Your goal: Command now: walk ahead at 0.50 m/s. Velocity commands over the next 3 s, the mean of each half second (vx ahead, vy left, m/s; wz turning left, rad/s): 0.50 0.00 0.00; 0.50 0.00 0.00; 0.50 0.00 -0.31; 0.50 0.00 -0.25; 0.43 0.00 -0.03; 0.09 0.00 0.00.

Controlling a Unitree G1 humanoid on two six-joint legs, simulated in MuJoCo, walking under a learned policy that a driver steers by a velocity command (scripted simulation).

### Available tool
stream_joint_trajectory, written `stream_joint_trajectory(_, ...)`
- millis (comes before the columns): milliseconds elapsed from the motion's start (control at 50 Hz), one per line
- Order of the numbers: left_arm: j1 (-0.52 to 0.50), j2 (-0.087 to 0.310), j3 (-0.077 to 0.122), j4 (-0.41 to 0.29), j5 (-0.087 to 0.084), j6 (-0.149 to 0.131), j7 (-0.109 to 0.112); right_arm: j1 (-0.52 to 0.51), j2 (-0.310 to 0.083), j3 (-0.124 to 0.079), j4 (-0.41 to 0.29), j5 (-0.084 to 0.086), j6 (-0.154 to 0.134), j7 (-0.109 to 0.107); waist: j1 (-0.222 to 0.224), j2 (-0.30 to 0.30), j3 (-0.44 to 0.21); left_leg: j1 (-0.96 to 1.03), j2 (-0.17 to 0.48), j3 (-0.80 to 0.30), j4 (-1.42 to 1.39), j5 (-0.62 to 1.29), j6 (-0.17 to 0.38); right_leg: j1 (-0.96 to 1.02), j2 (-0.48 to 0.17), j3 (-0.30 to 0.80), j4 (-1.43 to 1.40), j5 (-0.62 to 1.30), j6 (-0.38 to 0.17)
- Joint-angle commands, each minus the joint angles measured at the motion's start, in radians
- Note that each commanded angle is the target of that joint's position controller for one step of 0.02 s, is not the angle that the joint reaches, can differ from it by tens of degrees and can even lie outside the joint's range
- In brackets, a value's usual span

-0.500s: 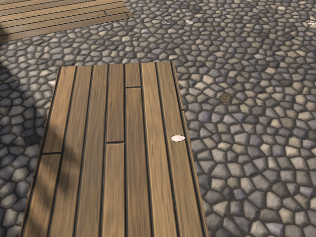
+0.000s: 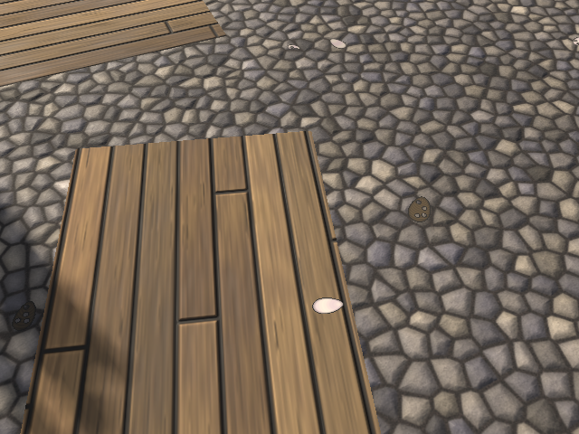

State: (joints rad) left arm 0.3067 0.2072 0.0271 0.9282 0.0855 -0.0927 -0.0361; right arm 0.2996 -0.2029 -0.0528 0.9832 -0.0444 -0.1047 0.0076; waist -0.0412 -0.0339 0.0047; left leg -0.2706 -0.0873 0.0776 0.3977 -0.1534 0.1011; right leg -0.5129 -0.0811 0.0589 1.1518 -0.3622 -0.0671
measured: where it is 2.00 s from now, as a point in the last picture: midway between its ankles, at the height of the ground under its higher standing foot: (331, 243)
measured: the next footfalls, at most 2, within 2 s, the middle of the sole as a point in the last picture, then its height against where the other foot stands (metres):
right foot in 0.42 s outside the picture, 0.12 m lower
left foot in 0.90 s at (274, 376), level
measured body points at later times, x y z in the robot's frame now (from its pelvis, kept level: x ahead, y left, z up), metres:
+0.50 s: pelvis +0.30 -0.09 -0.13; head +0.34 -0.11 +0.32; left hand +0.49 +0.13 -0.24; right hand +0.19 -0.32 -0.27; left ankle +0.11 +0.07 -0.64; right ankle +0.37 -0.19 -0.85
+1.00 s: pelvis +0.59 -0.05 -0.12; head +0.62 -0.04 +0.32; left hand +0.58 +0.21 -0.27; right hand +0.77 -0.29 -0.22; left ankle +0.65 +0.03 -0.85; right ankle +0.46 -0.20 -0.77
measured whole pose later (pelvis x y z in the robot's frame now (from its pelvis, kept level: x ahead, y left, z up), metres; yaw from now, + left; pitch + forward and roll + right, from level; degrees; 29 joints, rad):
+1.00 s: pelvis +0.59 -0.05 -0.12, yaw +1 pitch +3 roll -1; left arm 0.34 0.25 0.06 1.02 -0.03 -0.09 0.00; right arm 0.08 -0.22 -0.06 0.81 0.01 -0.09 0.02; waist 0.03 -0.01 0.01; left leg -0.43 -0.02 0.05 0.54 -0.17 0.06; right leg -0.35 -0.01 0.03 1.13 -0.43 -0.03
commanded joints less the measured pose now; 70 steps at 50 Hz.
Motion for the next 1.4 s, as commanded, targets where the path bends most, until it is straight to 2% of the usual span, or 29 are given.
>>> stream_joint_trajectory(20, 0.063, -0.009, -0.011, -0.029, -0.003, 0.015, 0.002, -0.002, -0.030, -0.005, -0.052, -0.016, -0.039, 0.006, 0.031, 0.045, 0.016, -0.045, 0.267, -0.247, -0.273, 0.003, 0.196, -0.075, -0.049, 0.005, -0.115, 0.130, 0.017)
stream_joint_trajectory(60, 0.043, -0.028, -0.022, -0.037, 0.017, 0.024, -0.014, 0.056, -0.047, -0.006, -0.025, -0.042, -0.042, 0.020, 0.028, 0.056, 0.022, -0.119, 0.243, -0.189, -0.223, 0.038, 0.184, -0.058, -0.055, -0.017, -0.144, 0.370, 0.018)
stream_joint_trajectory(100, -0.044, -0.003, -0.017, -0.074, 0.026, 0.016, -0.020, 0.123, 0.000, 0.014, -0.010, -0.041, -0.049, 0.019, -0.004, 0.053, 0.023, -0.015, 0.253, -0.209, -0.145, 0.064, 0.196, -0.203, -0.076, 0.033, -0.268, 0.594, 0.025)
stream_joint_trajectory(160, -0.154, 0.007, -0.021, -0.107, 0.005, 0.011, -0.007, 0.231, -0.008, 0.026, 0.032, -0.033, -0.043, 0.023, -0.046, 0.058, 0.021, 0.030, 0.232, -0.187, -0.045, 0.056, 0.186, -0.186, -0.059, 0.004, -0.496, 0.801, 0.041)
stream_joint_trajectory(240, -0.249, 0.014, -0.022, -0.150, 0.014, 0.039, -0.005, 0.326, 0.020, 0.058, 0.058, -0.029, -0.028, 0.040, -0.067, 0.064, 0.101, 0.043, 0.286, -0.263, 0.036, -0.083, 0.183, -0.175, -0.060, -0.003, -0.562, 0.727, 0.045)
stream_joint_trajectory(340, -0.397, 0.019, -0.031, -0.176, 0.000, 0.041, -0.010, 0.408, -0.021, 0.051, 0.083, -0.018, -0.006, 0.014, -0.134, 0.051, 0.161, 0.127, 0.294, -0.306, 0.164, -0.183, 0.130, -0.105, -0.064, -0.036, -0.741, 0.650, 0.033)
stream_joint_trajectory(360, -0.448, 0.108, 0.015, -0.207, -0.201, 0.019, -0.012, 0.253, -0.150, -0.013, 0.043, 0.105, 0.024, -0.041, -0.098, 0.089, 0.197, 0.033, 0.288, -0.309, 0.228, -0.067, 0.094, -0.040, -0.020, 0.017, -0.737, 0.541, 0.042)
stream_joint_trajectory(380, -0.379, 0.109, 0.015, -0.183, -0.208, 0.006, -0.012, 0.252, -0.157, -0.015, 0.040, 0.102, 0.039, -0.057, -0.059, 0.048, 0.136, 0.079, 0.269, -0.264, 0.326, 0.054, 0.076, 0.035, -0.008, -0.009, -0.783, 0.535, 0.033)
stream_joint_trajectory(420, -0.014, 0.138, 0.049, -0.051, -0.144, -0.003, -0.006, 0.289, -0.070, -0.003, 0.059, 0.073, 0.040, -0.049, 0.073, 0.000, -0.073, -0.038, 0.171, -0.165, 0.732, 0.137, 0.011, 0.501, 0.016, -0.092, -0.758, 0.691, 0.004)
stream_joint_trajectory(440, 0.229, 0.175, 0.058, 0.027, -0.107, 0.008, -0.005, 0.299, 0.005, 0.007, 0.064, 0.072, 0.022, -0.035, 0.159, -0.124, -0.228, -0.368, 0.076, -0.109, 1.164, -0.388, -0.053, 0.894, -0.124, 0.016, -0.530, 1.013, -0.049)
stream_joint_trajectory(460, 0.279, 0.213, 0.060, 0.038, -0.109, 0.006, -0.004, 0.415, 0.041, 0.024, 0.060, 0.110, -0.009, -0.021, 0.145, -0.301, -0.368, -0.621, 0.032, -0.201, 1.493, -0.656, -0.080, 1.099, -0.284, 0.253, -0.430, 1.118, -0.180)
stream_joint_trajectory(480, 0.315, 0.268, 0.083, 0.058, -0.135, 0.023, -0.005, 0.388, -0.002, 0.020, -0.007, 0.131, -0.034, -0.020, 0.163, -0.335, -0.473, -0.725, 0.061, -0.232, 1.547, -0.565, -0.084, 1.099, -0.371, 0.498, -0.631, 0.646, -0.287)
stream_joint_trajectory(500, 0.237, 0.223, 0.073, 0.060, -0.126, 0.035, 0.008, 0.221, -0.009, 0.016, -0.066, 0.149, -0.036, -0.031, 0.146, -0.198, -0.350, -0.853, 0.118, -0.149, 1.536, -0.452, -0.098, 0.975, -0.386, 0.555, -0.780, 0.242, -0.301)
stream_joint_trajectory(520, 0.073, 0.135, 0.047, -0.002, -0.104, 0.031, 0.017, 0.084, -0.045, 0.009, -0.094, 0.120, -0.025, -0.047, 0.125, 0.036, -0.205, -0.810, 0.180, -0.122, 1.395, -0.280, -0.090, 0.738, -0.336, 0.461, -0.835, 0.175, -0.254)
stream_joint_trajectory(560, -0.084, 0.090, 0.021, -0.015, -0.084, 0.004, 0.014, 0.083, -0.023, -0.004, -0.100, 0.071, 0.012, -0.056, 0.014, 0.052, -0.072, -0.635, 0.234, -0.170, 1.198, -0.130, -0.084, 0.376, -0.292, 0.376, -0.867, 0.326, -0.221)
stream_joint_trajectory(600, -0.089, 0.082, 0.016, 0.009, -0.083, -0.009, 0.016, 0.072, -0.004, -0.010, -0.114, 0.065, 0.026, -0.053, -0.019, -0.025, 0.041, -0.535, 0.253, -0.169, 0.942, -0.074, -0.088, 0.176, -0.180, 0.181, -0.916, 0.393, -0.160)
stream_joint_trajectory(660, -0.046, 0.139, 0.031, 0.024, -0.081, -0.005, 0.049, -0.061, -0.023, -0.014, -0.167, 0.045, 0.012, -0.044, 0.002, -0.042, 0.025, -0.380, 0.215, -0.111, 0.515, 0.139, -0.102, 0.144, -0.094, 0.044, -0.944, 0.547, -0.145)
stream_joint_trajectory(720, 0.004, 0.192, 0.055, 0.034, -0.107, -0.001, 0.058, -0.203, -0.028, -0.006, -0.205, 0.060, 0.015, -0.017, 0.045, -0.019, 0.014, -0.317, 0.174, -0.089, 0.300, 0.238, -0.095, 0.240, -0.125, 0.041, -0.978, 0.519, -0.150)
stream_joint_trajectory(820, 0.115, 0.179, 0.068, 0.078, -0.119, 0.021, 0.054, -0.378, -0.069, -0.008, -0.271, 0.062, 0.014, 0.011, 0.098, 0.012, 0.058, -0.405, 0.157, -0.091, 0.159, 0.142, -0.041, 0.491, -0.180, 0.065, -0.916, 0.451, -0.123)
stream_joint_trajectory(880, 0.091, 0.186, 0.069, 0.072, -0.113, 0.033, 0.048, -0.235, -0.132, -0.039, -0.238, 0.058, 0.008, 0.016, 0.007, -0.017, -0.055, -0.097, 0.090, -0.027, 0.095, 0.075, 0.010, 0.492, -0.122, 0.004, -0.708, 0.740, -0.080)
stream_joint_trajectory(900, 0.064, 0.164, 0.059, 0.050, -0.103, 0.031, 0.049, -0.030, -0.197, -0.066, -0.185, 0.052, 0.006, 0.010, -0.075, 0.012, -0.184, 0.222, 0.153, -0.105, 0.151, 0.177, 0.060, 0.336, -0.068, -0.041, -0.474, 0.717, -0.045)
stream_joint_trajectory(920, 0.140, 0.076, 0.026, 0.029, -0.093, 0.010, 0.042, 0.137, -0.302, -0.092, -0.149, 0.042, 0.010, 0.006, -0.090, 0.209, -0.359, 0.663, 0.408, -0.499, 0.112, 0.088, 0.212, -0.071, 0.080, -0.116, -0.050, 0.327, 0.034)
stream_joint_trajectory(940, 0.129, 0.094, 0.027, 0.038, -0.094, -0.017, 0.028, 0.198, -0.257, -0.078, -0.134, 0.055, 0.018, 0.005, -0.100, 0.277, -0.458, 0.741, 0.487, -0.797, -0.035, -0.018, 0.257, -0.219, 0.127, 0.023, 0.120, -0.196, 0.039)
stream_joint_trajectory(980, -0.025, 0.171, 0.052, 0.000, -0.128, -0.030, 0.030, -0.003, -0.185, -0.052, -0.177, 0.054, 0.019, -0.004, -0.054, 0.143, -0.191, 0.470, 0.421, -0.555, -0.089, -0.065, 0.174, -0.330, 0.013, 0.014, 0.152, -0.064, 0.021)
stream_joint_trajectory(1020, -0.050, 0.147, 0.062, -0.001, -0.104, -0.008, 0.050, -0.124, -0.127, -0.036, -0.186, 0.040, 0.009, 0.006, 0.027, 0.086, -0.070, 0.180, 0.348, -0.397, -0.172, 0.057, 0.134, -0.198, -0.050, 0.005, 0.011, 0.047, 0.024)
stream_joint_trajectory(1080, -0.011, 0.089, 0.059, 0.014, -0.103, 0.026, 0.055, -0.104, -0.130, -0.041, -0.156, 0.039, -0.005, 0.009, 0.069, 0.102, -0.047, 0.081, 0.327, -0.281, -0.246, 0.114, 0.135, -0.133, -0.061, 0.004, -0.068, 0.135, 0.025)
stream_joint_trajectory(1240, -0.246, 0.076, 0.059, -0.068, -0.103, 0.028, 0.026, -0.010, -0.156, -0.046, -0.081, 0.040, -0.010, -0.026, 0.016, 0.096, 0.036, 0.130, 0.300, -0.036, -0.290, 0.178, 0.062, -0.169, -0.003, -0.001, -0.434, 0.511, 0.025)
stream_joint_trajectory(1340, -0.373, 0.068, 0.046, -0.137, -0.105, 0.033, -0.003, 0.063, -0.176, -0.056, -0.037, 0.052, 0.009, -0.033, -0.028, 0.085, 0.089, 0.321, 0.362, 0.018, -0.228, 0.242, 0.046, -0.230, 0.011, -0.048, -0.538, 0.408, 0.001)
stream_joint_trajectory(1400, -0.353, 0.097, 0.057, -0.169, -0.105, 0.032, -0.020, 0.035, -0.214, -0.069, -0.044, 0.063, 0.026, -0.041, 0.011, 0.132, 0.051, 0.376, 0.379, 0.061, -0.082, 0.633, 0.019, -0.118, 0.066, -0.136, -0.556, 0.230, -0.045)
Over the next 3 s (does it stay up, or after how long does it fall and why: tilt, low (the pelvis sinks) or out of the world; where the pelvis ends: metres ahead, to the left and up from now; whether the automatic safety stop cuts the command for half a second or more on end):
stays up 1.50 -0.27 -0.12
